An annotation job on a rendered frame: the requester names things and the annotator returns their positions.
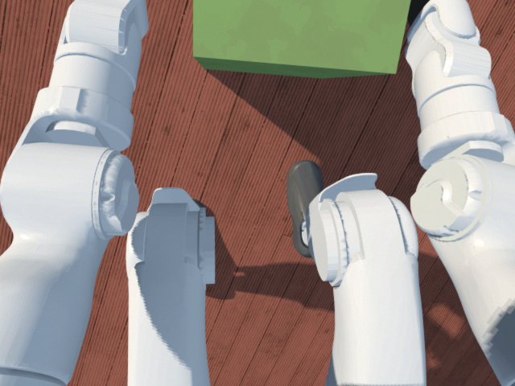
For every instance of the robot right upper arm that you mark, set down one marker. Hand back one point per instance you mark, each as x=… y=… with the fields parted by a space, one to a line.
x=466 y=206

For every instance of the robot left shin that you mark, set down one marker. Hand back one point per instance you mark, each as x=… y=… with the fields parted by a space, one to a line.
x=136 y=239

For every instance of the carton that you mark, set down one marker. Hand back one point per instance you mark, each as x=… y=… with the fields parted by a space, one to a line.
x=307 y=38

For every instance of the robot left upper arm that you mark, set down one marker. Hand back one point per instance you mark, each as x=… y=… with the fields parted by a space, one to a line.
x=63 y=203

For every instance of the left robot foot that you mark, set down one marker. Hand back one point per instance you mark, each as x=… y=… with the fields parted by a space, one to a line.
x=199 y=204

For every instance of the robot left forearm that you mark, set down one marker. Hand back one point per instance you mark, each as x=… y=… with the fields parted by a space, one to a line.
x=95 y=73

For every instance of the right robot hand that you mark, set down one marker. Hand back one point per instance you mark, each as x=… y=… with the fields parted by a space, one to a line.
x=415 y=7

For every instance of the robot right forearm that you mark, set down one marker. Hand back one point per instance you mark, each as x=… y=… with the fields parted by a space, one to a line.
x=453 y=89

